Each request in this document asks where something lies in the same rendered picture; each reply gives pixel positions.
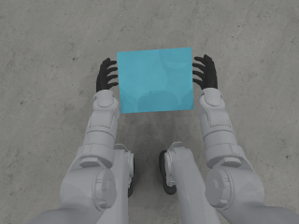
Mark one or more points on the robot left upper arm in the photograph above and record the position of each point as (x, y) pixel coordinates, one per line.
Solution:
(86, 193)

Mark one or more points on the left robot forearm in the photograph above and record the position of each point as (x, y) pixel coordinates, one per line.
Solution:
(100, 135)

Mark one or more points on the right robot forearm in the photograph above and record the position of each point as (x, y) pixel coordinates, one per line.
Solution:
(218, 134)

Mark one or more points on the right robot hand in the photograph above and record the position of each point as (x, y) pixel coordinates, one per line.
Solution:
(209, 77)

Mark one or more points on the robot right upper arm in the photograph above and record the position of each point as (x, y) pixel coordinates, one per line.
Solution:
(238, 195)

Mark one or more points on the right robot foot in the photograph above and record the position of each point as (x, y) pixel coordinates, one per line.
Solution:
(172, 189)

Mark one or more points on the carton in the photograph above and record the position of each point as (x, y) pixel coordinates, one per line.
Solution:
(155, 80)

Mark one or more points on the left robot thigh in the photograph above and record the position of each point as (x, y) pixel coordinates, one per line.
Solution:
(123, 170)

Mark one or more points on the left robot hand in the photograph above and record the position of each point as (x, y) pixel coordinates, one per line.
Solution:
(102, 78)

